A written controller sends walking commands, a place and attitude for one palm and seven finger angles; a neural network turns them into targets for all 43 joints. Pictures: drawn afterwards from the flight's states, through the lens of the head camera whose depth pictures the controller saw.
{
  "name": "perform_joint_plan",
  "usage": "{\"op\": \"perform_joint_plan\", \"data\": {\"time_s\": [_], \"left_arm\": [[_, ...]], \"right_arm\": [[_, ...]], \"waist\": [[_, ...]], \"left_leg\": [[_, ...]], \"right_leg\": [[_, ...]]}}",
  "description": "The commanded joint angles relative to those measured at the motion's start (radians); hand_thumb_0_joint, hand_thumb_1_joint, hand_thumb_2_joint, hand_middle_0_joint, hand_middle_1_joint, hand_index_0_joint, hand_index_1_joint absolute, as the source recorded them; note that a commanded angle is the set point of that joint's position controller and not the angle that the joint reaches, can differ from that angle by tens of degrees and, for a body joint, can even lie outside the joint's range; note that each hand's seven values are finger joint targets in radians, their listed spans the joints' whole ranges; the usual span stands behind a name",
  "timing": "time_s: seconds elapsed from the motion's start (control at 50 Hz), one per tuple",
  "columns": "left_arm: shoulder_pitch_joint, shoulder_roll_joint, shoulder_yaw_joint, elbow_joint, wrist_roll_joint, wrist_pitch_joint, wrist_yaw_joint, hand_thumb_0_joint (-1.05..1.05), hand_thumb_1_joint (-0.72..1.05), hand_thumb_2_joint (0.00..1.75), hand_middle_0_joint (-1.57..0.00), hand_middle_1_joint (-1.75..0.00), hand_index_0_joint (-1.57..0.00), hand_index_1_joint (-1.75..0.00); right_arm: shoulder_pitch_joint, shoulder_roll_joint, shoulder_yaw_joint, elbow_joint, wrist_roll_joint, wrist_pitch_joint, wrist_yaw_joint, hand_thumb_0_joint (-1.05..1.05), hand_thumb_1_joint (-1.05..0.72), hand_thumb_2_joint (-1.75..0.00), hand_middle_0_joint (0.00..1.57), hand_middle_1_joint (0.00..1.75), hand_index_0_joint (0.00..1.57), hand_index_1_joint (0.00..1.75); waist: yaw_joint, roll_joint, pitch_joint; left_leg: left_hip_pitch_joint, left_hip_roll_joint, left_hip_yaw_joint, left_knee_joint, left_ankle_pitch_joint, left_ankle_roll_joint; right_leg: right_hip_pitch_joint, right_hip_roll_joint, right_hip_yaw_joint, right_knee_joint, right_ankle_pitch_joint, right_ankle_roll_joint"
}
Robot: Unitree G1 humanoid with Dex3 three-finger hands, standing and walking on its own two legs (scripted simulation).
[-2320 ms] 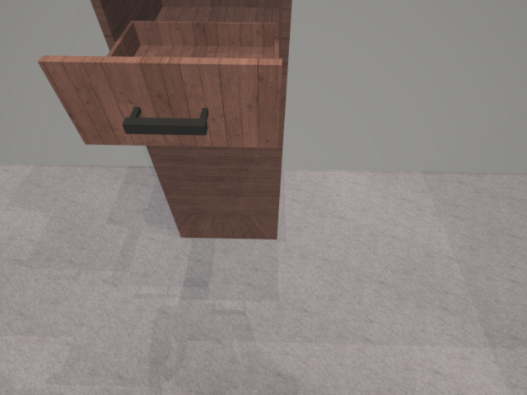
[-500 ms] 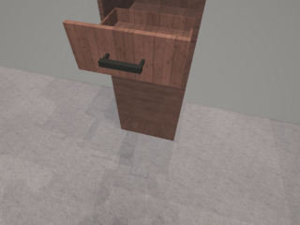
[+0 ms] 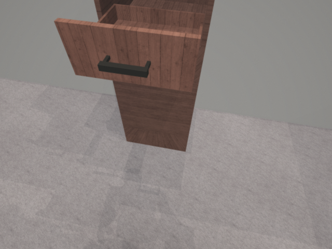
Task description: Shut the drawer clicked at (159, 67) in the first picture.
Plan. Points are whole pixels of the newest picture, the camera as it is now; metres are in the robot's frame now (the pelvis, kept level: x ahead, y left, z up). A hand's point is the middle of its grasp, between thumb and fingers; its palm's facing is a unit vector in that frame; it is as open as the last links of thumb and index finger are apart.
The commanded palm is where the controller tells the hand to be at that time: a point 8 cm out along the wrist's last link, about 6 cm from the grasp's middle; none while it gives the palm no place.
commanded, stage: turn to face it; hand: left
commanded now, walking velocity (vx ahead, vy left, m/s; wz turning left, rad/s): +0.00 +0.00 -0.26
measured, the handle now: (125, 65) +0.55 +0.15 +0.13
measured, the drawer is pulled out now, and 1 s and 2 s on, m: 0.28 0.28 0.28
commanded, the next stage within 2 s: take the last steps up to it in 0.26 s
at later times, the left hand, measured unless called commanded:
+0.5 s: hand out of the picture +0.07 +0.21 -0.17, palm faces -0.06 -0.97 -0.22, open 7.4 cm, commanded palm none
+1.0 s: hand (109, 246) +0.15 +0.17 -0.17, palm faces -0.09 -0.98 -0.19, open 7.4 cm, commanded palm none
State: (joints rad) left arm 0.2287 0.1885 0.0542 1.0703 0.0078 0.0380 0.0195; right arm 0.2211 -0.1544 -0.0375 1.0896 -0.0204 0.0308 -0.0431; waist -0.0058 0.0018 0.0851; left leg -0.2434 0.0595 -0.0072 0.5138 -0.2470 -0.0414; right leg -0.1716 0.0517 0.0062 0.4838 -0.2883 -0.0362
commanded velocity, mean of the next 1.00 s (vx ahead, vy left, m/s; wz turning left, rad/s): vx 0.16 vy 0.01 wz -0.12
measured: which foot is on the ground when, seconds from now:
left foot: down 0.00-1.00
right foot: down 0.00-0.76, up 0.78-0.98, down 1.00-1.00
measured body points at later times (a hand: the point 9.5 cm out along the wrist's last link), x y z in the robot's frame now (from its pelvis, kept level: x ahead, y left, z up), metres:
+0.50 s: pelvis -0.02 +0.01 +0.00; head +0.02 +0.01 +0.45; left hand +0.08 +0.26 -0.15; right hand +0.01 -0.24 -0.15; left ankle +0.02 +0.14 -0.74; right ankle -0.05 -0.09 -0.72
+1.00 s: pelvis +0.08 -0.02 +0.00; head +0.12 -0.02 +0.44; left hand +0.16 +0.22 -0.16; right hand +0.02 -0.23 -0.16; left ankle +0.08 +0.13 -0.74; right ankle +0.10 -0.13 -0.74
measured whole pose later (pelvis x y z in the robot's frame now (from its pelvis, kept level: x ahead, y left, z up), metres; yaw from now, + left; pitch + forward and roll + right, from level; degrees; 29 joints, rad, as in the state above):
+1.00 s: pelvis +0.08 -0.02 +0.00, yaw -7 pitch +0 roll +1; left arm 0.22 0.19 0.06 1.02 0.02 -0.02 -0.03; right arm 0.34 -0.14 -0.03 1.10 -0.03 -0.01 -0.01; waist -0.01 -0.02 0.08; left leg -0.20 0.05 0.06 0.53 -0.33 -0.02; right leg -0.31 -0.05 -0.06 0.57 -0.35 -0.04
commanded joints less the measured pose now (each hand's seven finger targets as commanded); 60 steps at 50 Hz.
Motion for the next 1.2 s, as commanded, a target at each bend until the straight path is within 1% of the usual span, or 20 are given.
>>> {"op": "perform_joint_plan", "data": {"time_s": [0.0,0.24,0.3,0.36,0.46,0.48,0.52,0.56,0.68,0.7,0.72,0.76,0.82,0.92,0.94,0.98,1.0,1.1,1.16,1.18], "left_arm": [[0.029,0.140,0.036,-0.073,0.009,-0.013,-0.002,0.00,0.90,0.90,-0.20,-0.30,-0.20,-0.30],[-0.024,0.204,0.046,-0.121,0.015,-0.006,-0.006,0.00,0.90,0.90,-0.20,-0.30,-0.20,-0.30],[-0.051,0.173,0.040,-0.137,0.011,-0.005,-0.005,0.00,0.90,0.90,-0.20,-0.30,-0.20,-0.30],[-0.039,0.129,0.036,-0.139,0.007,0.005,-0.014,0.00,0.90,0.90,-0.20,-0.30,-0.20,-0.30],[0.044,0.084,0.026,-0.108,0.015,-0.019,-0.043,0.00,0.90,0.90,-0.20,-0.30,-0.20,-0.30],[0.090,0.107,0.029,-0.088,0.018,-0.027,-0.040,0.00,0.90,0.90,-0.20,-0.30,-0.20,-0.30],[0.150,0.255,0.054,-0.067,0.022,-0.038,-0.021,0.00,0.90,0.90,-0.20,-0.30,-0.20,-0.30],[0.106,0.232,0.053,-0.077,0.018,-0.051,-0.013,0.00,0.90,0.90,-0.20,-0.30,-0.20,-0.30],[0.058,0.182,0.042,-0.048,0.005,-0.068,-0.019,0.00,0.90,0.90,-0.20,-0.30,-0.20,-0.30],[0.059,0.144,0.035,-0.053,0.001,-0.066,-0.024,0.00,0.90,0.90,-0.20,-0.30,-0.20,-0.30],[0.060,0.092,0.022,-0.073,-0.001,-0.061,-0.030,0.00,0.90,0.90,-0.20,-0.30,-0.20,-0.30],[-0.038,0.090,0.017,-0.127,0.012,-0.065,-0.030,0.00,0.90,0.90,-0.20,-0.30,-0.20,-0.30],[-0.056,0.063,0.018,-0.112,0.012,-0.063,-0.044,0.00,0.90,0.90,-0.20,-0.30,-0.20,-0.30],[0.099,0.048,0.014,-0.044,0.013,-0.058,-0.051,0.00,0.90,0.90,-0.20,-0.30,-0.20,-0.30],[0.149,0.074,0.023,-0.028,0.016,-0.064,-0.044,0.00,0.90,0.90,-0.20,-0.30,-0.20,-0.30],[0.235,0.228,0.055,-0.011,0.017,-0.068,-0.023,0.00,0.90,0.90,-0.20,-0.30,-0.20,-0.30],[0.213,0.223,0.055,-0.020,0.014,-0.066,-0.018,0.00,0.90,0.90,-0.20,-0.30,-0.20,-0.30],[0.090,0.116,0.039,-0.033,0.018,-0.086,-0.002,0.00,0.90,0.90,-0.20,-0.30,-0.20,-0.30],[0.064,0.086,0.028,-0.020,0.001,-0.079,-0.002,0.00,0.90,0.90,-0.20,-0.30,-0.20,-0.30],[0.074,0.050,0.012,-0.028,-0.003,-0.076,0.003,0.00,0.90,0.90,-0.20,-0.30,-0.20,-0.30]], "right_arm": [[0.048,-0.152,-0.037,-0.054,0.002,-0.015,-0.014,0.00,-0.90,-0.90,0.20,0.30,0.20,0.30],[0.007,-0.129,-0.038,-0.109,0.007,-0.009,-0.003,0.00,-0.90,-0.90,0.20,0.30,0.20,0.30],[0.035,-0.163,-0.038,-0.100,0.003,-0.018,-0.007,0.00,-0.90,-0.90,0.20,0.30,0.20,0.30],[0.027,-0.240,-0.050,-0.112,-0.009,-0.024,-0.011,0.00,-0.90,-0.90,0.20,0.30,0.20,0.30],[-0.016,-0.237,-0.044,-0.119,-0.018,-0.028,0.004,0.00,-0.90,-0.90,0.20,0.30,0.20,0.30],[-0.020,-0.218,-0.043,-0.121,-0.010,-0.027,0.007,0.00,-0.90,-0.90,0.20,0.30,0.20,0.30],[-0.073,-0.127,-0.024,-0.167,0.001,-0.032,0.029,0.00,-0.90,-0.90,0.20,0.30,0.20,0.30],[-0.092,-0.139,-0.034,-0.169,-0.002,-0.038,0.038,0.00,-0.90,-0.90,0.20,0.30,0.20,0.30],[0.045,-0.093,-0.020,-0.091,0.001,-0.064,0.041,0.00,-0.90,-0.90,0.20,0.30,0.20,0.30],[0.117,-0.135,-0.027,-0.062,-0.001,-0.075,0.031,0.00,-0.90,-0.90,0.20,0.30,0.20,0.30],[0.213,-0.226,-0.047,-0.036,-0.014,-0.079,0.019,0.00,-0.90,-0.90,0.20,0.30,0.20,0.30],[0.281,-0.269,-0.061,-0.042,-0.021,-0.066,0.016,0.00,-0.90,-0.90,0.20,0.30,0.20,0.30],[0.166,-0.181,-0.036,-0.054,-0.017,-0.079,0.015,0.00,-0.90,-0.90,0.20,0.30,0.20,0.30],[0.097,-0.180,-0.032,-0.038,-0.006,-0.063,0.014,0.00,-0.90,-0.90,0.20,0.30,0.20,0.30],[0.083,-0.152,-0.029,-0.040,0.000,-0.061,0.017,0.00,-0.90,-0.90,0.20,0.30,0.20,0.30],[0.062,-0.077,-0.015,-0.078,0.007,-0.056,0.034,0.00,-0.90,-0.90,0.20,0.30,0.20,0.30],[0.028,-0.089,-0.020,-0.086,0.000,-0.060,0.037,0.00,-0.90,-0.90,0.20,0.30,0.20,0.30],[0.065,-0.019,-0.013,-0.048,0.005,-0.059,0.037,0.00,-0.90,-0.90,0.20,0.30,0.20,0.30],[0.147,-0.017,-0.002,0.001,0.003,-0.075,0.029,0.00,-0.90,-0.90,0.20,0.30,0.20,0.30],[0.186,-0.082,-0.005,0.008,-0.003,-0.086,0.019,0.00,-0.90,-0.90,0.20,0.30,0.20,0.30]], "waist": [[-0.002,0.054,-0.045],[-0.010,-0.129,-0.060],[-0.027,0.018,-0.078],[-0.015,0.249,-0.068],[0.036,0.128,-0.072],[0.051,0.066,-0.057],[0.082,-0.248,0.033],[0.057,-0.189,0.022],[-0.021,-0.096,-0.028],[-0.044,0.027,-0.057],[-0.076,0.250,-0.082],[-0.103,0.115,-0.031],[-0.040,0.184,0.030],[0.040,0.096,-0.057],[0.064,0.019,-0.045],[0.101,-0.281,0.006],[0.098,-0.208,0.029],[0.013,-0.119,-0.034],[-0.017,-0.041,-0.073],[-0.020,0.110,-0.113]], "left_leg": [[0.005,0.098,-0.072,-0.072,0.102,0.071],[0.000,-0.010,0.033,0.112,-0.055,0.024],[0.095,0.082,-0.046,-0.050,0.105,0.057],[0.022,0.314,-0.269,-0.261,0.055,0.210],[-0.041,0.197,-0.116,-0.201,-0.198,0.150],[-0.112,0.126,-0.065,-0.119,-0.248,0.108],[-0.357,-0.041,0.094,0.251,-0.297,0.018],[-0.351,-0.007,0.018,0.411,-0.287,0.030],[0.075,-0.033,0.103,-0.059,-0.008,0.028],[0.231,0.024,0.004,-0.130,-0.022,0.052],[0.328,0.228,-0.279,-0.216,-0.110,0.146],[0.225,0.405,-0.502,-0.320,-0.281,0.299],[0.084,0.284,-0.276,-0.339,-0.107,0.234],[-0.083,0.147,-0.050,-0.206,-0.179,0.150],[-0.149,0.079,-0.004,-0.116,-0.235,0.112],[-0.362,-0.052,0.124,0.278,-0.337,0.045],[-0.356,-0.020,0.068,0.431,-0.335,0.052],[-0.191,0.019,0.064,0.214,-0.198,0.036],[0.094,-0.009,0.092,-0.101,0.166,0.022],[0.192,0.102,-0.030,-0.100,0.472,0.068]], "right_leg": [[-0.057,-0.113,0.116,-0.035,0.193,-0.024],[-0.098,-0.232,0.296,-0.150,0.236,-0.105],[-0.145,-0.126,0.194,-0.042,0.218,-0.039],[-0.165,-0.015,0.023,0.331,-0.199,0.023],[0.007,-0.032,-0.069,0.080,-0.122,0.011],[0.088,-0.047,-0.033,-0.065,-0.085,0.008],[0.111,-0.383,0.463,-0.356,-0.359,-0.143],[0.076,-0.384,0.477,-0.329,-0.318,-0.215],[-0.056,-0.231,0.146,-0.137,0.019,-0.111],[-0.178,-0.168,0.097,-0.007,-0.033,-0.066],[-0.340,-0.055,-0.011,0.228,-0.157,-0.012],[-0.464,-0.080,0.015,0.544,-0.302,-0.017],[-0.393,-0.149,0.010,0.482,-0.167,-0.004],[0.034,-0.063,-0.122,0.086,-0.017,0.009],[0.117,-0.085,-0.068,-0.019,-0.030,0.003],[0.157,-0.434,0.422,-0.331,-0.320,-0.143],[0.094,-0.453,0.454,-0.345,-0.309,-0.201],[0.083,-0.336,0.105,-0.183,0.405,-0.159],[-0.017,-0.228,0.010,-0.037,0.386,-0.062],[-0.088,-0.161,-0.036,0.050,0.323,-0.005]]}}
